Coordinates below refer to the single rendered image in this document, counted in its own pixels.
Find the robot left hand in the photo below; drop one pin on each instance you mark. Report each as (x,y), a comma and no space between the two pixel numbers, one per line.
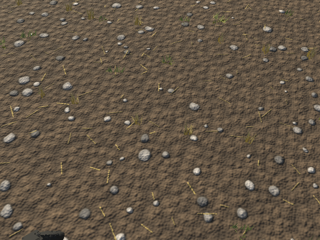
(45,235)

